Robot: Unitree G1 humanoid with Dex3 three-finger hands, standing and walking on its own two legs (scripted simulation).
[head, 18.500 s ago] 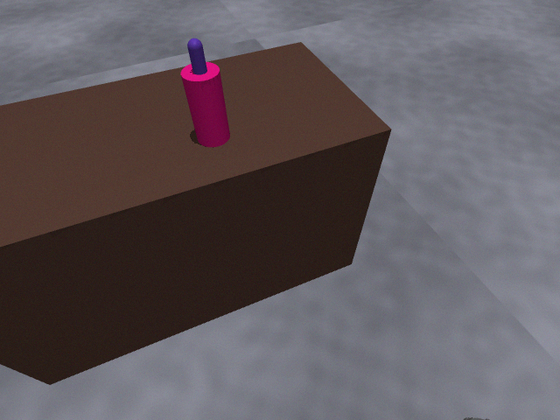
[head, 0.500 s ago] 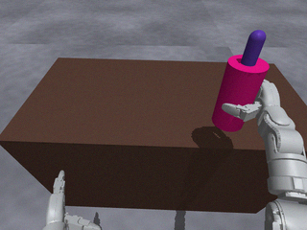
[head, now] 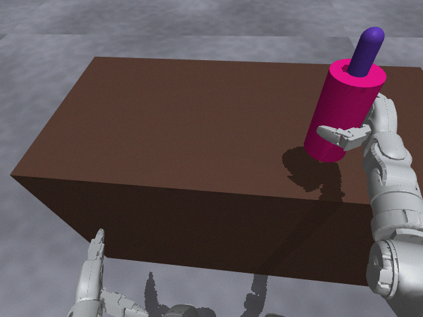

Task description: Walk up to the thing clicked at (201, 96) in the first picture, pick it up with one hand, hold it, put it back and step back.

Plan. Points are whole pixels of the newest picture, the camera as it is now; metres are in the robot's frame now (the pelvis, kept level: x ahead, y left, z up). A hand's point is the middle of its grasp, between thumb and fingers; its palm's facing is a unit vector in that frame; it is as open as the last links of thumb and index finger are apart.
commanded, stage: crouch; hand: right
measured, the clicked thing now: (344, 100) +0.45 -0.18 +0.17
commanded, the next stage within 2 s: lower in 0.42 s
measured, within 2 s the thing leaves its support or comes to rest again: neither
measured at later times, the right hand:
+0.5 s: hand (331, 114) +0.49 -0.19 +0.10, palm faces +0.09 +1.00 -0.01, open 11.5 cm
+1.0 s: hand (322, 131) +0.50 -0.19 +0.04, palm faces +0.08 +1.00 +0.00, open 11.5 cm
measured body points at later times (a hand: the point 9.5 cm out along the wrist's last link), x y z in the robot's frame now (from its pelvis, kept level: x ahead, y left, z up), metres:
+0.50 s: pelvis +0.01 +0.00 -0.01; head +0.07 -0.02 +0.44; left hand +0.16 +0.26 -0.05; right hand +0.48 -0.24 +0.10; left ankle +0.04 +0.13 -0.72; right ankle +0.03 -0.13 -0.72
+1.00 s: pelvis +0.01 -0.01 -0.02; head +0.09 -0.03 +0.42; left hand +0.15 +0.26 -0.05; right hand +0.49 -0.24 +0.05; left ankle +0.04 +0.13 -0.72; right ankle +0.03 -0.13 -0.72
